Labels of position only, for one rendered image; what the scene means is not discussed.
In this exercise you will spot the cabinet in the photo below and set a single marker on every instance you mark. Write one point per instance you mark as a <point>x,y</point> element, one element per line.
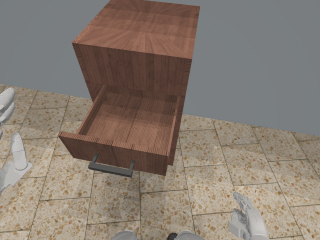
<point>143,45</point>

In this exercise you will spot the left robot hand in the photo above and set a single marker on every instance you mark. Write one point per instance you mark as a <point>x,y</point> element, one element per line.
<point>12,172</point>

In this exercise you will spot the right robot shin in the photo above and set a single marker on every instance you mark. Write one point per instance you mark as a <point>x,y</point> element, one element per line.
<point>184,231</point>

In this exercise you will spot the drawer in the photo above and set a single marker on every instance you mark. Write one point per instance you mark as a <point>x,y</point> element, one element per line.
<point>125,124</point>

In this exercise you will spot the handle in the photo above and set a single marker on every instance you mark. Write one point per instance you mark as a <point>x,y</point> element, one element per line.
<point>111,169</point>

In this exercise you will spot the right robot hand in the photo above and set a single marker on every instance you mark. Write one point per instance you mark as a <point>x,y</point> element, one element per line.
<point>249,224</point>

